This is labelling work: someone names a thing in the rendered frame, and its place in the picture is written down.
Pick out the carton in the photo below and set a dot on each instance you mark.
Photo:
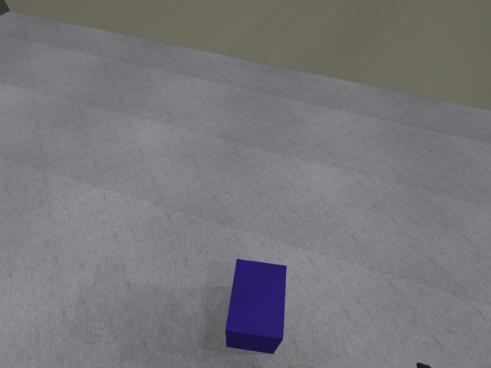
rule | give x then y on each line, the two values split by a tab
257	306

